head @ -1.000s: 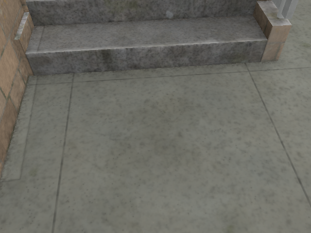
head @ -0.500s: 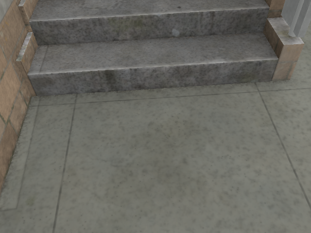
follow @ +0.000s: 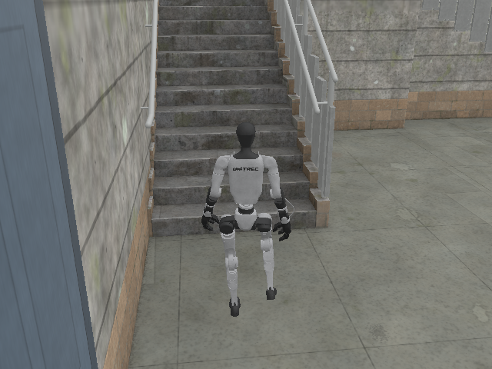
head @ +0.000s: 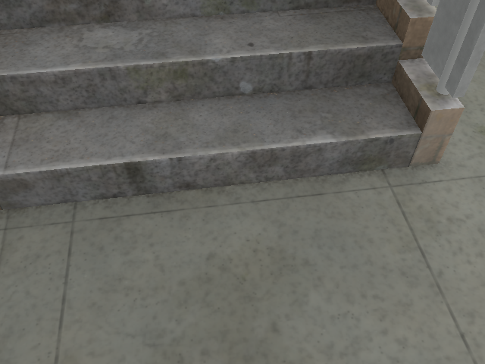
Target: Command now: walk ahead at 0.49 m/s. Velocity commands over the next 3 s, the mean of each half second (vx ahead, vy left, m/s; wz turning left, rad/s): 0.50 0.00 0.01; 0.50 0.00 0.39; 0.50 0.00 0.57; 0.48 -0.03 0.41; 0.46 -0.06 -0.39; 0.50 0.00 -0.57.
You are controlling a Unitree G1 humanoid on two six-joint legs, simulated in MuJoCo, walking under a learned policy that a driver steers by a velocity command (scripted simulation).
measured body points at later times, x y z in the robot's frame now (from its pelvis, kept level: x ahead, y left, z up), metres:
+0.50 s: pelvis +0.28 -0.08 +0.00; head +0.29 -0.10 +0.45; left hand +0.33 +0.18 -0.12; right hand +0.37 -0.35 -0.14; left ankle +0.28 +0.08 -0.66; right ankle +0.29 -0.16 -0.74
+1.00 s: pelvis +0.54 +0.00 -0.01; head +0.58 +0.02 +0.44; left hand +0.54 +0.26 -0.15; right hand +0.69 -0.25 -0.14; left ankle +0.58 +0.06 -0.74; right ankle +0.49 -0.17 -0.65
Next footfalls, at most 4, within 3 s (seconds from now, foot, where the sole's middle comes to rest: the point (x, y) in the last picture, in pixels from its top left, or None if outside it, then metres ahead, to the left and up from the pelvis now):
0.30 right None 0.34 -0.17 -0.78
0.86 left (221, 329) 0.62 0.07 -0.78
1.40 right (242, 234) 0.95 0.00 -0.78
1.86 left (156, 236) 0.95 0.28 -0.78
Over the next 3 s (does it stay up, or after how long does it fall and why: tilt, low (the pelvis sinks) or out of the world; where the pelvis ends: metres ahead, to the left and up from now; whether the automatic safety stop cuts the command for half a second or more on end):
stays up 1.43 0.41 0.23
